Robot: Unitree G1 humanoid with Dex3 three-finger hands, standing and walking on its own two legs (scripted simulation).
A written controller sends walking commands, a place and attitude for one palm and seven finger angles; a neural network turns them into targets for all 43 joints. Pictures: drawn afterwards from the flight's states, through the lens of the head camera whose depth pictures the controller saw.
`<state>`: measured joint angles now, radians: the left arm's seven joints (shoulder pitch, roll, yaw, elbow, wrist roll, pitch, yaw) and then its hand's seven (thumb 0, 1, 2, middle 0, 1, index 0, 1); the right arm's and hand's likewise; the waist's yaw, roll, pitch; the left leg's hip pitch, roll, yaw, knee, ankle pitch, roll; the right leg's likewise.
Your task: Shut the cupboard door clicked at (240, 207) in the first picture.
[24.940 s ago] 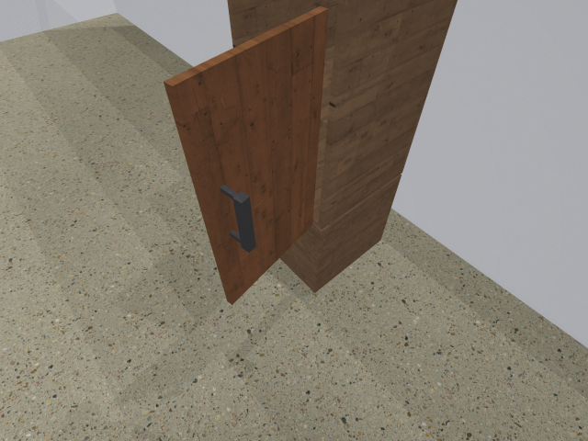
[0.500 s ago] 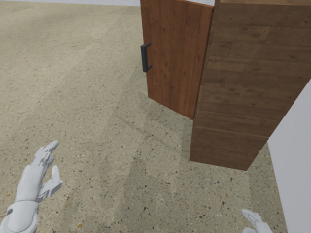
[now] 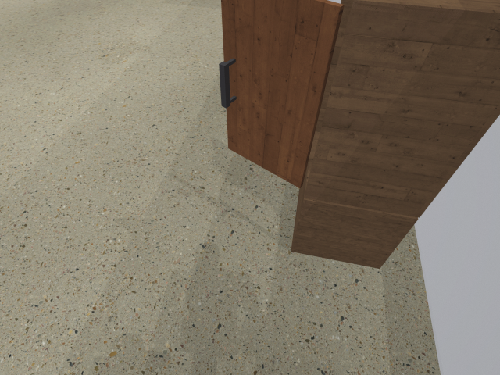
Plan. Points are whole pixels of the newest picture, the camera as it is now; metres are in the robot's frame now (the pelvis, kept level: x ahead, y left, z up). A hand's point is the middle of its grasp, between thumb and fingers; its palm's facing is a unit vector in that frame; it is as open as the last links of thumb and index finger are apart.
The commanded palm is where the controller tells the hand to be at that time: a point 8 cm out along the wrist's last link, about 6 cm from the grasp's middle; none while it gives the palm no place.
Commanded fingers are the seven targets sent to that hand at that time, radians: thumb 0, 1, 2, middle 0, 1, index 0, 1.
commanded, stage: let the arm hang, fingers relaxed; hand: left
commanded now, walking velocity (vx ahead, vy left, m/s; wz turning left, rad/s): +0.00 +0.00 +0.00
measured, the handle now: (229, 83) +0.92 +0.12 -0.03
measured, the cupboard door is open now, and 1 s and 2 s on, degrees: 64 64 64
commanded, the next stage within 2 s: look to check the result in 0.50 s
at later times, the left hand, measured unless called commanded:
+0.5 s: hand out of the picture +0.02 +0.17 -0.17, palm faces +0.02 -0.98 -0.19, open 7.4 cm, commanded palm none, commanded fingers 0.00 0.90 0.90 -0.20 -0.30 -0.20 -0.30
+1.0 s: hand out of the picture +0.03 +0.19 -0.17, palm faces +0.01 -0.97 -0.24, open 7.4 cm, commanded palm none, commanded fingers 0.00 0.90 0.90 -0.20 -0.30 -0.20 -0.30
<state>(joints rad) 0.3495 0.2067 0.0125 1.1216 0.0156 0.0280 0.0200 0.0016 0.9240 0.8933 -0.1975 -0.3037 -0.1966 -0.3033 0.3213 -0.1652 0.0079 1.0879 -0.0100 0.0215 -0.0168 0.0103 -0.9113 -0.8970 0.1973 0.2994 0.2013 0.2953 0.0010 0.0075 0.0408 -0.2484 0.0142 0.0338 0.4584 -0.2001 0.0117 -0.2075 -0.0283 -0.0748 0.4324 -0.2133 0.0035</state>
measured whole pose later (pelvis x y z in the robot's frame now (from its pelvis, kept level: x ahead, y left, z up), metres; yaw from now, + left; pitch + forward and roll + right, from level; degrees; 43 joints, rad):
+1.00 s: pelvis +0.02 -0.01 +0.00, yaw -1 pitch -2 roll +0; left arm 0.24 0.21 0.02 1.13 0.02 0.00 0.02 0.00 0.90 0.89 -0.20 -0.30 -0.20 -0.30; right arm 0.23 -0.21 0.00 1.11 -0.01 0.00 -0.02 0.01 -0.91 -0.90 0.20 0.30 0.20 0.30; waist 0.00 0.00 0.04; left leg -0.16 0.02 0.04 0.39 -0.20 0.00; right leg -0.14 -0.02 -0.07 0.38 -0.22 0.00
